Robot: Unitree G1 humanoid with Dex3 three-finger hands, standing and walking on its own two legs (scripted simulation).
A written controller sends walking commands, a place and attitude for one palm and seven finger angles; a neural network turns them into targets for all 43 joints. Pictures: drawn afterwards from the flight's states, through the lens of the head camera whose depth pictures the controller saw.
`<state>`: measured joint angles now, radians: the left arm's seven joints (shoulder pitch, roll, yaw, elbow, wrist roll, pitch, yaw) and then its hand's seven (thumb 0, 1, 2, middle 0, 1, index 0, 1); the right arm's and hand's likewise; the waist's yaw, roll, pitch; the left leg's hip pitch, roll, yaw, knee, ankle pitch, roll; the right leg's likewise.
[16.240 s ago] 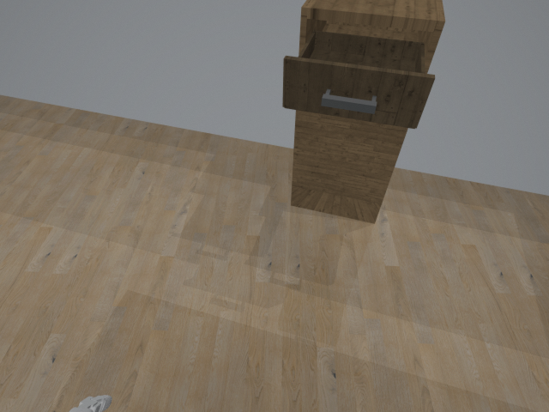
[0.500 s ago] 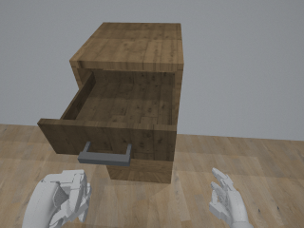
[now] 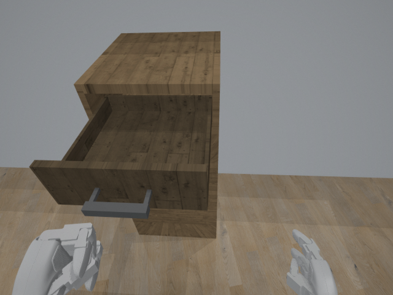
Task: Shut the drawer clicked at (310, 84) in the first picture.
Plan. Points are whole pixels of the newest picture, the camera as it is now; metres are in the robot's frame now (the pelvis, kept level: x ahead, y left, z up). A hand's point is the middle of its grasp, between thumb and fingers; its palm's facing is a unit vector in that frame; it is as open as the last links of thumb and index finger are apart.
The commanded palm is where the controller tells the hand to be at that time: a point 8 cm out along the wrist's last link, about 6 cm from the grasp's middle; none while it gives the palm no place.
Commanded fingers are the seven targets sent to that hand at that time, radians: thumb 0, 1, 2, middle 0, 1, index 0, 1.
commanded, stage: bring the fist close to the handle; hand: left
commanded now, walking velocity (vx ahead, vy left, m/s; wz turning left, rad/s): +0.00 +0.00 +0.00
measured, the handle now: (119, 201) +0.29 +0.21 +0.05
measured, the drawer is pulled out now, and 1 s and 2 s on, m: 0.29 0.29 0.27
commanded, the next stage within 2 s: push the drawer shut in 1.40 s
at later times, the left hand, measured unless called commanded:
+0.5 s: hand (100, 257) +0.16 +0.18 +0.10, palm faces +0.09 -0.99 -0.09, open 3.3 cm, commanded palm +0.11 +0.22 +0.10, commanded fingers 0.00 0.90 0.90 -1.40 -1.60 -1.40 -1.60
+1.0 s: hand (118, 248) +0.19 +0.17 +0.05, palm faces +0.02 -1.00 -0.01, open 3.3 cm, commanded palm +0.16 +0.23 +0.06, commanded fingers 0.00 0.90 0.90 -1.40 -1.60 -1.40 -1.60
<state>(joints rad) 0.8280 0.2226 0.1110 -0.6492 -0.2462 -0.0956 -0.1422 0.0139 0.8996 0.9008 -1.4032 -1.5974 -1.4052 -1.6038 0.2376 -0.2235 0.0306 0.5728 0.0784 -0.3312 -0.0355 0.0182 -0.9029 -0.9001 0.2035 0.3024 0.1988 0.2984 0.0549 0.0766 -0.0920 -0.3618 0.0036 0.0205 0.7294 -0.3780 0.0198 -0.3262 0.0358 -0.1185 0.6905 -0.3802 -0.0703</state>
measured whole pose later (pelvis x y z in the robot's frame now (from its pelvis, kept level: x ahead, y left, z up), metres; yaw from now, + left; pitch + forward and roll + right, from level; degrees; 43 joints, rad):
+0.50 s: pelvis +0.00 -0.02 +0.00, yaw +0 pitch +3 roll +0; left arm 0.66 0.22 0.20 -0.29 -0.31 -0.24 -0.26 0.02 0.90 0.90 -1.40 -1.60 -1.40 -1.60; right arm 0.22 -0.25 0.01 0.64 0.07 -0.38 -0.06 0.02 -0.90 -0.90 0.20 0.30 0.20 0.30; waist 0.04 0.05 -0.08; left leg -0.40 0.02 0.01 0.71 -0.37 -0.01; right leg -0.37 0.05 -0.13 0.68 -0.37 -0.09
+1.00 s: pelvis -0.01 +0.02 -0.02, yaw +0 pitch +8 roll -1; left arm 0.52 0.15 0.04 -0.21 -0.21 -0.30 -0.14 0.01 0.90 0.90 -1.40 -1.60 -1.40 -1.60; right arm 0.23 -0.23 0.03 0.56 0.02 -0.28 -0.02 0.02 -0.90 -0.90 0.21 0.30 0.20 0.30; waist 0.00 0.04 -0.08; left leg -0.60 -0.02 0.04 0.88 -0.42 0.05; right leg -0.57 0.00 -0.11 0.85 -0.42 -0.04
